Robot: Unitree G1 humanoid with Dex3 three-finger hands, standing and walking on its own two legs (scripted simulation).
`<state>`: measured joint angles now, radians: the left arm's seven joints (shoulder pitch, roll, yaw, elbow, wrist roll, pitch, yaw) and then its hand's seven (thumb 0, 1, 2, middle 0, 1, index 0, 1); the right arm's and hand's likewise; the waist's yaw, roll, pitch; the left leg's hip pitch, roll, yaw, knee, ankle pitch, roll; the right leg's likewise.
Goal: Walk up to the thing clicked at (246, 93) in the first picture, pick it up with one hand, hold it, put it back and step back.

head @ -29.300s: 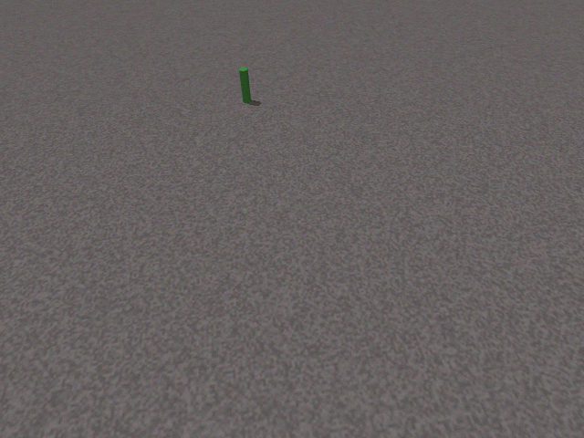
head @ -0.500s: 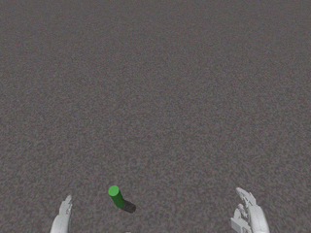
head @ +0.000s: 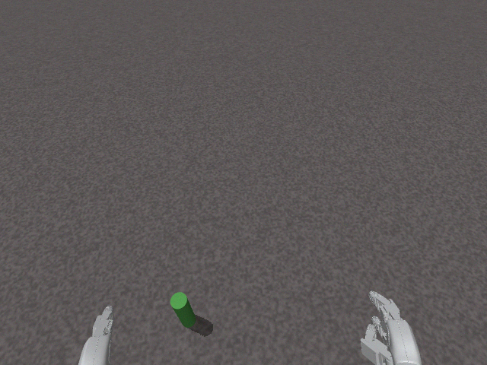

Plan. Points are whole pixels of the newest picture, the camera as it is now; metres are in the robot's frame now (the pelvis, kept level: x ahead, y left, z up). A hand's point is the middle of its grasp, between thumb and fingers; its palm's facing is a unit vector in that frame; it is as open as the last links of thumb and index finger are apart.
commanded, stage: home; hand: left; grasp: from the side
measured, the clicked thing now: (184, 311) +0.41 +0.22 -0.61
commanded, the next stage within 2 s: stand in 0.42 s
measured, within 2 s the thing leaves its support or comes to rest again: neither
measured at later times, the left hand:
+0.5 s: hand out of the picture +0.16 +0.18 -0.06, palm faces +0.09 -0.95 -0.29, open 17.5 cm
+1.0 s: hand out of the picture +0.14 +0.22 -0.10, palm faces -0.04 -0.94 -0.34, open 8.9 cm
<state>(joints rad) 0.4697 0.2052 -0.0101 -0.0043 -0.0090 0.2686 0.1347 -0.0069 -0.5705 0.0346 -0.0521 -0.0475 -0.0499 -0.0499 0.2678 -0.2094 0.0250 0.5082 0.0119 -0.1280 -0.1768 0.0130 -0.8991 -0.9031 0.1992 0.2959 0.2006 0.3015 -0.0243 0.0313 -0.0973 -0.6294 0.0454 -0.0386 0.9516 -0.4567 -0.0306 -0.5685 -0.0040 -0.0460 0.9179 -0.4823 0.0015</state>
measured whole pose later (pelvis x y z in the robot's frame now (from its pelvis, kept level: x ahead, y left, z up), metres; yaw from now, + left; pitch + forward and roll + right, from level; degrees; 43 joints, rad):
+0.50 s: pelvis +0.00 +0.00 +0.00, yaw +0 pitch +7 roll -2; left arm 0.47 0.21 -0.01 0.00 -0.01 0.27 0.14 -0.01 -0.56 0.04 -0.05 -0.05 -0.05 -0.05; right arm 0.27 -0.21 0.03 0.51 0.01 -0.13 -0.18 0.01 -0.90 -0.90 0.20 0.30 0.20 0.30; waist -0.02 0.03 -0.09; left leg -0.63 0.04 -0.03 0.95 -0.45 -0.03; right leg -0.57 -0.01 -0.04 0.92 -0.48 0.01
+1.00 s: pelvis -0.01 +0.00 +0.02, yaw +0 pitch +2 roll +1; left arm 0.24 0.31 0.00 0.59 0.05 0.03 0.02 0.00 0.62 0.83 -0.20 -0.29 -0.20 -0.29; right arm 0.17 -0.28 -0.01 0.79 -0.05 -0.03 -0.02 0.01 -0.90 -0.90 0.20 0.30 0.20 0.30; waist 0.00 -0.03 0.02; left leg -0.44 0.02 -0.01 0.80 -0.39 -0.02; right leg -0.41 -0.03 -0.02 0.82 -0.44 0.00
